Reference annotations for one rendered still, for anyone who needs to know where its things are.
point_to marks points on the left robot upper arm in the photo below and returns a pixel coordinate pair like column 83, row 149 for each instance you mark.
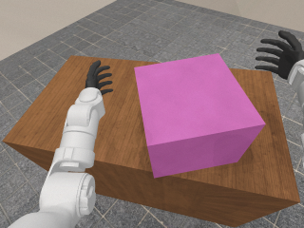
column 66, row 198

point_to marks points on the robot right forearm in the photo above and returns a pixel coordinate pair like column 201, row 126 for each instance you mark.
column 296, row 81

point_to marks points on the left robot hand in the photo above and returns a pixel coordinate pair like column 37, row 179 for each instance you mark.
column 93, row 79

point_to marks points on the right robot hand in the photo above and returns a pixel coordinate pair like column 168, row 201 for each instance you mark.
column 291, row 54

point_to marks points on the robot left forearm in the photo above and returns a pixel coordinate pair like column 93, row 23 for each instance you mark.
column 76, row 150

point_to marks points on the carton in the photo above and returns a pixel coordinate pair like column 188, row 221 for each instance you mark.
column 195, row 115

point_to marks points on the pedestal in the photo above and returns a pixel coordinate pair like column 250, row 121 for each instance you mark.
column 260, row 183

